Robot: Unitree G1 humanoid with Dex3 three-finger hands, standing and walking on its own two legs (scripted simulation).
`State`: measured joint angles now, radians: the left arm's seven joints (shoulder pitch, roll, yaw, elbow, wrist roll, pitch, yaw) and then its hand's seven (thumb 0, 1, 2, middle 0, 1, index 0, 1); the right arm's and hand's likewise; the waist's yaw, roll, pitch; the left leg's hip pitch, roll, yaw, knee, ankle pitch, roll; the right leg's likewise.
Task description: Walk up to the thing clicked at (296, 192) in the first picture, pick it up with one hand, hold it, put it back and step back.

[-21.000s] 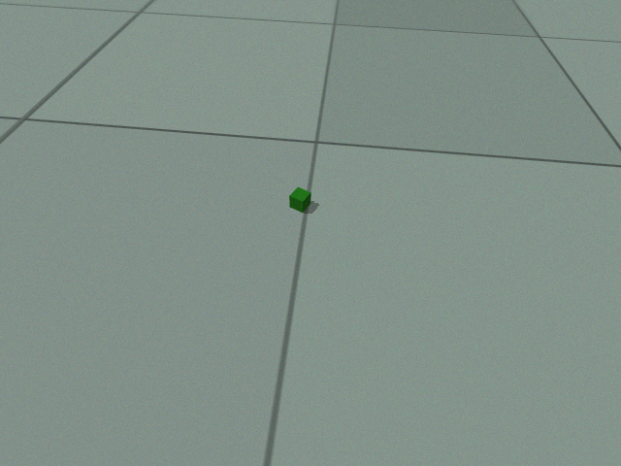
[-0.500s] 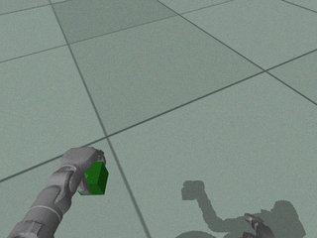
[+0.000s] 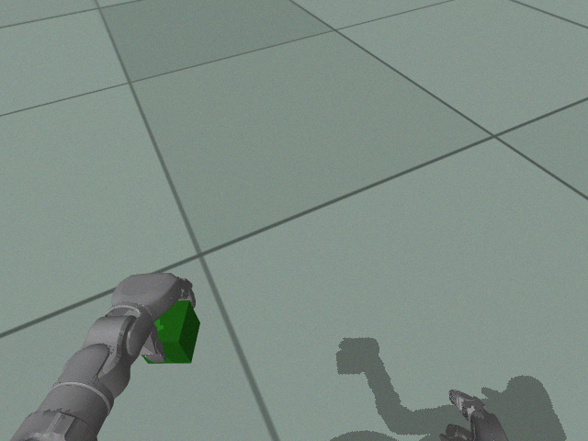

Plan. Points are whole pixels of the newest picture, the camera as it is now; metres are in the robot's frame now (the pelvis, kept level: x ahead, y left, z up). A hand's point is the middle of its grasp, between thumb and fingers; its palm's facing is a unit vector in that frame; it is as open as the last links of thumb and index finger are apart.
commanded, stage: hold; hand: left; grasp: from above
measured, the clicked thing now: (168, 332) +0.30 +0.22 -0.08
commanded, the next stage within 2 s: crouch in 0.24 s
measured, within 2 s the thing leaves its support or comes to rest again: neither
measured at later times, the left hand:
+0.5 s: hand (156, 323) +0.29 +0.22 -0.04, palm faces -0.46 -0.05 -0.89, open 9.6 cm
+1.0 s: hand (191, 336) +0.36 +0.23 -0.24, palm faces -0.41 +0.06 -0.91, open 9.7 cm
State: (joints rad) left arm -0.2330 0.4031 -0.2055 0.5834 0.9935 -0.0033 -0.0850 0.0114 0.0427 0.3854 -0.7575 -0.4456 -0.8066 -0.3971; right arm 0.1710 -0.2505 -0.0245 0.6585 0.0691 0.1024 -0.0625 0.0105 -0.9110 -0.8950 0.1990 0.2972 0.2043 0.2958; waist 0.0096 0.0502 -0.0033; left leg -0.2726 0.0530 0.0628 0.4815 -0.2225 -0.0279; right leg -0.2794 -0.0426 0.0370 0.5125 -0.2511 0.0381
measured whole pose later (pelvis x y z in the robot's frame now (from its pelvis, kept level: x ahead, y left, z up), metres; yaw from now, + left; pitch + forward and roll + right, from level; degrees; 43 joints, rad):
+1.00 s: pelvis -0.04 +0.01 -0.13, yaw +1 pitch +25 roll -2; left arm -0.69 0.43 -0.11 1.22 1.18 -0.08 0.35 0.01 0.03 0.39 -0.77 -0.43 -0.82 -0.39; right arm 0.24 -0.27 -0.08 0.73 -0.03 0.05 -0.02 0.01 -0.91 -0.89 0.20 0.30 0.21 0.30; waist -0.13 0.03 -0.15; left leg -1.27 0.07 -0.02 1.33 -0.50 -0.02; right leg -1.22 -0.02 0.02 1.30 -0.51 0.05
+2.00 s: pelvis -0.08 +0.01 -0.39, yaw -4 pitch +36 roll -7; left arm -1.05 0.75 0.08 1.42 1.29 -0.20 0.31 0.01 0.09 0.36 -0.71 -0.47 -0.76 -0.42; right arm 0.19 -0.26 0.03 0.73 -0.13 -0.01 0.13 0.00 -0.92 -0.90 0.20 0.30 0.21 0.30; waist -0.27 0.00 -0.05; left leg -2.22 0.05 -0.15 2.24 -0.66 -0.03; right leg -2.13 0.02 -0.01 2.18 -0.69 0.07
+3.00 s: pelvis -0.07 +0.01 -0.45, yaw -8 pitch +33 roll -11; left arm -1.11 0.91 0.11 1.53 1.33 -0.22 0.38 0.01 0.04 0.39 -0.76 -0.44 -0.81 -0.39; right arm 0.15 -0.28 0.17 0.69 -0.19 -0.04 0.15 0.00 -0.92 -0.90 0.20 0.30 0.21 0.30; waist -0.34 -0.05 0.07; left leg -2.38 0.03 -0.23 2.46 -0.68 -0.03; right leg -2.25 0.05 -0.04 2.35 -0.69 0.08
